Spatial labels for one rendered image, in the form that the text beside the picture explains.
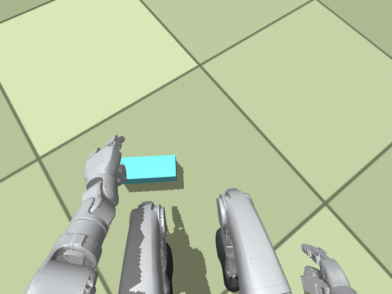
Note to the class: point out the left robot hand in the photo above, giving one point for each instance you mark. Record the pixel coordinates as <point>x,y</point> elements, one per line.
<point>107,160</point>

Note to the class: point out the right robot hand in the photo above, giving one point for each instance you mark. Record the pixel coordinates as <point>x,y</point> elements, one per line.
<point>330,274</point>

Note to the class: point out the right robot foot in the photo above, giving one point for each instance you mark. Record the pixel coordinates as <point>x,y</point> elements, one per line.
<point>230,283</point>

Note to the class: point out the carton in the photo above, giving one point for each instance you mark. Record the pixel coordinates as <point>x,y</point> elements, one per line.
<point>150,169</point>

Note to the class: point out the left robot arm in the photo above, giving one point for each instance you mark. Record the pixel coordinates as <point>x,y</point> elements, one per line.
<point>70,266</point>

